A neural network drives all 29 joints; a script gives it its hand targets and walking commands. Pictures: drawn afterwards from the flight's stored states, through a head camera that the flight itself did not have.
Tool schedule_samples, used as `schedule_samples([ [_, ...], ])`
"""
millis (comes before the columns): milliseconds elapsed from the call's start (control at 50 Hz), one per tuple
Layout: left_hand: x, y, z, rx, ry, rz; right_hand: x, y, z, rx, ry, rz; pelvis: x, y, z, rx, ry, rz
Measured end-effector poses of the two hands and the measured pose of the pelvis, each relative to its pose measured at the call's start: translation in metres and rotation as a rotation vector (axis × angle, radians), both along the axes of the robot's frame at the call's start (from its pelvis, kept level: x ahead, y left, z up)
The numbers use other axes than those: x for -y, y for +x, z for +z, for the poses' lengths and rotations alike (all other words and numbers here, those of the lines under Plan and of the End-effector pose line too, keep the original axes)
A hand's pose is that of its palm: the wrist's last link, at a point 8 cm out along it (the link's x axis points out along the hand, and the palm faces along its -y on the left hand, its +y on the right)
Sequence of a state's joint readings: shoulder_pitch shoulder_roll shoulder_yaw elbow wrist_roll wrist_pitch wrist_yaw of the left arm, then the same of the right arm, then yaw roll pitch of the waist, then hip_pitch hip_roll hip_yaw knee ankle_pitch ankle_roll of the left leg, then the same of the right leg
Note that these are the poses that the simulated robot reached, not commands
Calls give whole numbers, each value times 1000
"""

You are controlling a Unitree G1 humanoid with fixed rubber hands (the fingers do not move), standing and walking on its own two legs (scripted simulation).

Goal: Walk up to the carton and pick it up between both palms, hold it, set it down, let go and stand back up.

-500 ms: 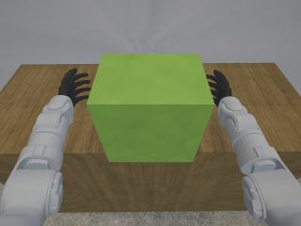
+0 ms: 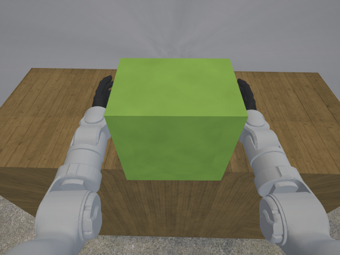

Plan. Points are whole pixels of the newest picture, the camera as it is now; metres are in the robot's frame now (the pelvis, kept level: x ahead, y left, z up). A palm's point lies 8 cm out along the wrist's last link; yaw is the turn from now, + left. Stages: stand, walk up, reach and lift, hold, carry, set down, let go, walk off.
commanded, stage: reach and lift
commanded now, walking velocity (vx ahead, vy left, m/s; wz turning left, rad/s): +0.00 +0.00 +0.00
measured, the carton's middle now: (174, 123) +0.42 +0.01 +0.08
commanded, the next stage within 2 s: none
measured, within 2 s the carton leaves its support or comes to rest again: leaves its support in 0.70 s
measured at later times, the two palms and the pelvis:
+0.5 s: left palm (100, 111) +0.42 +0.18 +0.13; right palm (248, 113) +0.42 -0.16 +0.12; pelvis +0.01 +0.00 +0.00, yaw +3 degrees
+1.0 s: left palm (93, 84) +0.42 +0.18 +0.20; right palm (257, 86) +0.43 -0.16 +0.19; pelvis +0.01 +0.00 +0.00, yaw +0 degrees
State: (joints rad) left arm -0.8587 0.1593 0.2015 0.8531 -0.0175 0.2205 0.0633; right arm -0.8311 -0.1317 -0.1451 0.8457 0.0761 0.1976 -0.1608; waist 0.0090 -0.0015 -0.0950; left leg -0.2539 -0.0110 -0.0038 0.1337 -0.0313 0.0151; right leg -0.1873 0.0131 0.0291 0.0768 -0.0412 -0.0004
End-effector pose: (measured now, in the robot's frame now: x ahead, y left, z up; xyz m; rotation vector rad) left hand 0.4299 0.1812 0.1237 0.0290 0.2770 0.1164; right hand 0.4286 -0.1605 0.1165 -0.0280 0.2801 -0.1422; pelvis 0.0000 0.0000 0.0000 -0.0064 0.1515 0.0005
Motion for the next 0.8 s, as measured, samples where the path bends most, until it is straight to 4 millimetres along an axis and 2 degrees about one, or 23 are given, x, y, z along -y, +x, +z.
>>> schedule_samples([
  [220,0,-9,3,42,0,-14,0,-8,2,38,28,20,2,12,0,-14,9,30],
  [660,0,-11,4,30,-12,-11,0,-9,4,28,0,30,1,9,-1,-46,3,40],
  [720,0,-11,10,33,-19,-7,0,-8,10,31,11,24,0,11,-1,-49,4,33],
  [800,0,-10,28,51,-20,-1,0,-6,30,47,21,21,0,12,0,-36,5,25],
])
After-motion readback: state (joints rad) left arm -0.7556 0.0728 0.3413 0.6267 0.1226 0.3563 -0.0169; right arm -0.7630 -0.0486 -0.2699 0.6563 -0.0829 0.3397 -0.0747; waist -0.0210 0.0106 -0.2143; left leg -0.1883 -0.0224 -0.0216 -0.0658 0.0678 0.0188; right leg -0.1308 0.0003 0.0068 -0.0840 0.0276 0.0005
